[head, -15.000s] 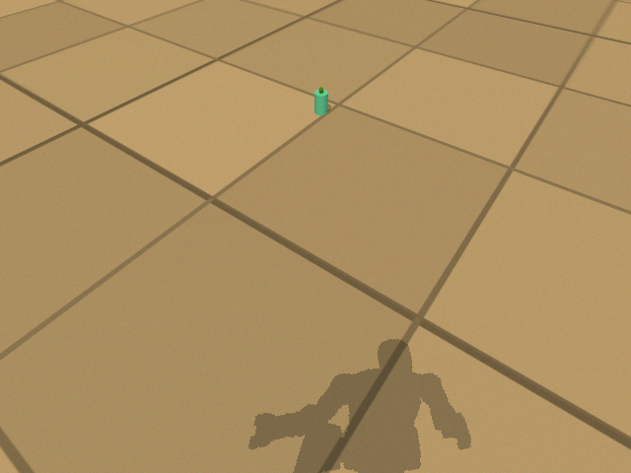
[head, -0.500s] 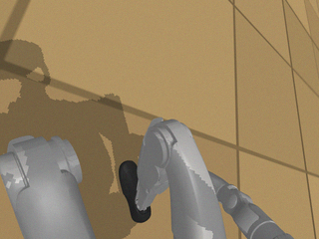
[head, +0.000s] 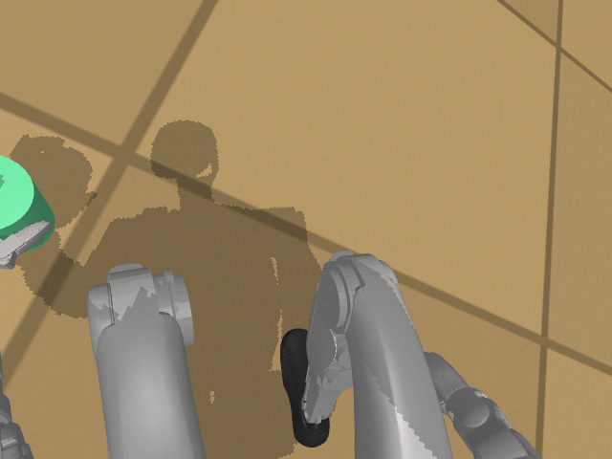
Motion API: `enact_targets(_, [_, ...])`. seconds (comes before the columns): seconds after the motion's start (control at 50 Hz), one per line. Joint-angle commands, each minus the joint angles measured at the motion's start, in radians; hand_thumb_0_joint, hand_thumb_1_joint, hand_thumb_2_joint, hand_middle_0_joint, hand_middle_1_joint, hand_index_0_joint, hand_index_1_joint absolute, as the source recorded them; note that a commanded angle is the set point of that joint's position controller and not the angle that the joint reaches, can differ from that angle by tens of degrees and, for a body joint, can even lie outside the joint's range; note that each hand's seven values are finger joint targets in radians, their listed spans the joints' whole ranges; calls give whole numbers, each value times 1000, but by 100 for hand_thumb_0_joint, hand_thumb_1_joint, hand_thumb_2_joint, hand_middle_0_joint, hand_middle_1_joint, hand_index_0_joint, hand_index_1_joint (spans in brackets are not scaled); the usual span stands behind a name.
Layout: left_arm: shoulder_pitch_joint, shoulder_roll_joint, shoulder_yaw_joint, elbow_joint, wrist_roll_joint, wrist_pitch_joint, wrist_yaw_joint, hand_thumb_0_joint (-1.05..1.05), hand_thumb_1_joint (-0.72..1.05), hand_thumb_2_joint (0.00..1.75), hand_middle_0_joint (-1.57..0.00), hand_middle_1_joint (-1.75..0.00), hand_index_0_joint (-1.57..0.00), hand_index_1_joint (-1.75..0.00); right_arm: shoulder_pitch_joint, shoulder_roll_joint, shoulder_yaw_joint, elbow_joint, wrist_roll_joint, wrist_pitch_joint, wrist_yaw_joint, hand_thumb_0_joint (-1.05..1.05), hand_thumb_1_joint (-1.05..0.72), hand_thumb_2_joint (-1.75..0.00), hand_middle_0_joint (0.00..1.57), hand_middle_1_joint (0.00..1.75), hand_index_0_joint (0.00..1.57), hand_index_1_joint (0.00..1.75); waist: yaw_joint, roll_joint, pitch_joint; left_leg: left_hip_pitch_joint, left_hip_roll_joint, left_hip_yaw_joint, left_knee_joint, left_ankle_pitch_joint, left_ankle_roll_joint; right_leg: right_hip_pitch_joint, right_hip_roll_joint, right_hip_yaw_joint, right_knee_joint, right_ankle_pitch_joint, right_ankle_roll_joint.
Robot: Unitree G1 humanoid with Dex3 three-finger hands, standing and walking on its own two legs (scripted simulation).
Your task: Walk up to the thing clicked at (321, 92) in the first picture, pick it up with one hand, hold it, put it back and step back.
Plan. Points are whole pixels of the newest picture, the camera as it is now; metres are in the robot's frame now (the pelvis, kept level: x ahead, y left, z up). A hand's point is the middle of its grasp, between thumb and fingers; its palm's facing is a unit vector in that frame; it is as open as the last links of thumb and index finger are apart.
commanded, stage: settle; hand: left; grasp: from the side
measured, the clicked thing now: out of the picture +0.39 +0.33 -0.13
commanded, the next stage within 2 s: lift in 1.20 s
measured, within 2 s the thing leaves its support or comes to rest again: neither
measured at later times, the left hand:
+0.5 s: hand out of the picture +0.39 +0.32 -0.04, palm faces +0.39 -0.92 -0.07, open 11.2 cm
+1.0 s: hand out of the picture +0.39 +0.31 -0.01, palm faces +0.39 -0.92 -0.06, open 11.3 cm
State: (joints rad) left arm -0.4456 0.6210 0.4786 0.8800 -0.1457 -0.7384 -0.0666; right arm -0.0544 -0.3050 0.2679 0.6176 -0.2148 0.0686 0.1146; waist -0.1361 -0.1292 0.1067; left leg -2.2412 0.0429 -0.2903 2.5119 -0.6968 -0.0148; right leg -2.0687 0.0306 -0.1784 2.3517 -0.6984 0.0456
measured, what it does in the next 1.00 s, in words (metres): stands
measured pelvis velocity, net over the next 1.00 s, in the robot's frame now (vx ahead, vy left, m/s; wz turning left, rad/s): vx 0.01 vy -0.02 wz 0.12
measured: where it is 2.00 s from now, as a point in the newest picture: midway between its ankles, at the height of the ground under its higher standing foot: (236, 424)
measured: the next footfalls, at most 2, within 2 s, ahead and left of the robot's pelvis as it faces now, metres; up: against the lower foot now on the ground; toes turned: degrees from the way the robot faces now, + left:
none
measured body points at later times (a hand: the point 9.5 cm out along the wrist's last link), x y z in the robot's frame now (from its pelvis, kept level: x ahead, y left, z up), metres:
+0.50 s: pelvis +0.01 -0.01 +0.02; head +0.23 +0.08 +0.41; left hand +0.36 +0.36 -0.03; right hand +0.19 -0.26 -0.10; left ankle +0.08 +0.13 -0.28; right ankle +0.12 -0.13 -0.28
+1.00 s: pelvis +0.01 -0.02 +0.04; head +0.22 +0.06 +0.44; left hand +0.36 +0.36 +0.00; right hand +0.19 -0.27 -0.08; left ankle +0.08 +0.13 -0.28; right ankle +0.12 -0.13 -0.28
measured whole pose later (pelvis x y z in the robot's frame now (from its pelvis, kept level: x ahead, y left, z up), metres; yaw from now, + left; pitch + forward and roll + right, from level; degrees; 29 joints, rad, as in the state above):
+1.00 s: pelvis +0.01 -0.02 +0.04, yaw +7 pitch +32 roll -5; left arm -0.49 0.42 0.51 0.78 -0.14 -0.54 -0.18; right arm 0.05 -0.28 0.04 0.69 -0.09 0.02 0.04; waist -0.11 -0.02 -0.08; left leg -2.18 0.05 -0.14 2.30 -0.68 -0.04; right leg -2.10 -0.01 -0.07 2.27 -0.72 0.01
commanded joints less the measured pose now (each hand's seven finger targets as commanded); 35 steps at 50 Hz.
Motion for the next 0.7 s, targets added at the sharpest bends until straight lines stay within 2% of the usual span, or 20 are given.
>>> enact_targets(0.0, [-289,168,17,-310,-45,-101,-39,0,11,122,-120,-135,-120,-136,101,-283,-146,-34,32,-5,-21,0,-89,-90,20,30,20,30,-31,454,-693,488,17,103,-341,90,6,201,42,-42,-190,188,-80])
enact_targets(0.04, [-299,171,23,-340,-48,-92,-52,0,8,122,-121,-135,-121,-137,109,-275,-161,-35,44,-6,-23,0,-90,-90,20,30,20,30,-17,462,-725,505,14,113,-354,92,4,195,37,-34,-190,183,-83])
enact_targets(0.06, [-301,198,49,-356,-46,-85,-51,0,6,123,-120,-136,-120,-137,115,-271,-172,-34,51,-7,-27,0,-89,-90,20,30,20,30,2,456,-737,508,13,123,-358,84,8,191,37,-22,-199,173,-85])
enact_targets(0.08, [-287,165,36,-328,-52,-75,-57,0,7,124,-120,-135,-120,-137,120,-267,-172,-32,54,-7,-28,0,-89,-90,20,30,20,30,-7,461,-741,511,11,126,-361,95,7,205,34,-20,-201,183,-84])
enact_targets(0.1, [-296,174,55,-371,-57,-74,-56,0,7,123,-119,-134,-119,-136,127,-263,-183,-29,57,-9,-30,0,-89,-90,20,30,20,30,7,453,-767,517,10,134,-358,107,7,208,34,-13,-203,190,-84])
enact_targets(0.12, [-322,175,49,-395,-59,-71,-60,0,6,122,-118,-133,-118,-135,127,-257,-183,-28,60,-10,-32,0,-90,-90,20,30,20,30,2,461,-782,518,8,138,-362,112,8,217,32,-7,-206,194,-84])
enact_targets(0.14, [-325,177,58,-399,-60,-67,-61,0,2,121,-117,-133,-117,-135,129,-254,-192,-28,67,-11,-34,0,-89,-90,20,30,20,30,14,473,-782,528,6,146,-372,108,8,200,28,0,-206,184,-86])
enact_targets(0.18, [-322,229,100,-469,-56,-60,-57,0,-1,121,-118,-133,-117,-135,150,-244,-204,-24,71,-10,-39,0,-90,-90,20,30,20,30,40,495,-856,559,5,156,-375,145,7,234,26,16,-209,206,-87])
enact_targets(0.2, [-296,181,76,-423,-60,-47,-62,0,-2,120,-116,-131,-116,-134,143,-240,-209,-26,79,-12,-41,0,-90,-90,20,30,20,30,33,481,-831,554,5,159,-383,141,9,206,24,19,-210,195,-89])
enact_targets(0.22, [-330,172,75,-457,-63,-46,-66,0,-1,121,-116,-132,-116,-135,156,-235,-213,-15,78,-14,-42,0,-90,-90,20,30,20,30,25,489,-838,561,5,160,-380,155,6,212,24,22,-211,210,-89])
enact_targets(0.26, [-348,193,101,-489,-68,-38,-68,0,-3,120,-115,-131,-115,-134,166,-229,-224,-7,86,-18,-49,0,-90,-90,20,30,20,30,34,491,-865,578,4,166,-382,173,10,217,21,35,-223,221,-88])
enact_targets(0.34, [-350,178,100,-485,-70,-15,-80,0,-10,120,-116,-132,-116,-135,191,-208,-240,18,93,-26,-56,0,-91,-90,20,30,20,30,44,432,-898,536,-1,194,-369,204,22,285,18,64,-248,249,-78])
enact_targets(0.38, [-346,153,104,-462,-76,-5,-83,0,-12,120,-116,-132,-115,-134,192,-205,-247,16,100,-31,-59,0,-91,-91,20,30,20,30,41,406,-879,525,-2,195,-379,189,23,275,16,61,-256,231,-79])
enact_targets(0.44, [-328,130,98,-416,-71,12,-94,0,-10,121,-115,-131,-115,-134,194,-207,-260,14,108,-35,-64,0,-91,-90,20,30,20,30,41,373,-884,524,-3,199,-387,185,26,275,13,59,-266,223,-78])
enact_targets(0.46, [-360,153,103,-448,-67,10,-96,0,-10,122,-118,-134,-118,-136,197,-203,-262,18,108,-36,-66,0,-91,-90,20,30,20,30,51,393,-904,529,-4,201,-390,191,23,275,13,58,-262,229,-81])
enact_targets(0.52, [-322,115,98,-386,-69,30,-111,0,-7,125,-120,-135,-119,-138,206,-203,-274,17,117,-40,-67,0,-91,-90,20,30,20,30,49,350,-892,519,-6,209,-395,195,27,281,11,61,-275,228,-78])
enact_targets(0.56, [-339,136,118,-403,-69,32,-113,0,-9,125,-119,-135,-118,-138,203,-200,-280,14,120,-43,-71,0,-91,-91,20,30,20,30,60,339,-902,501,-8,217,-398,183,33,301,11,68,-292,220,-75])
enact_targets(0.6, [-323,106,108,-376,-70,43,-121,0,-5,126,-120,-136,-120,-139,216,-201,-286,13,123,-46,-71,0,-91,-91,20,30,20,30,55,335,-915,530,-7,216,-405,202,32,300,9,66,-292,233,-75])
enact_targets(0.64, [-345,146,133,-414,-63,44,-113,0,-5,126,-121,-137,-120,-139,219,-196,-291,15,123,-49,-74,0,-91,-91,20,30,20,30,70,341,-939,531,-7,224,-408,212,33,324,9,75,-302,240,-73])
enact_targets(0.68, [-356,132,124,-422,-60,48,-114,0,-5,127,-121,-137,-120,-140,219,-193,-295,16,127,-51,-75,0,-91,-91,20,30,20,30,66,346,-930,549,-7,222,-421,203,31,295,8,75,-301,226,-76])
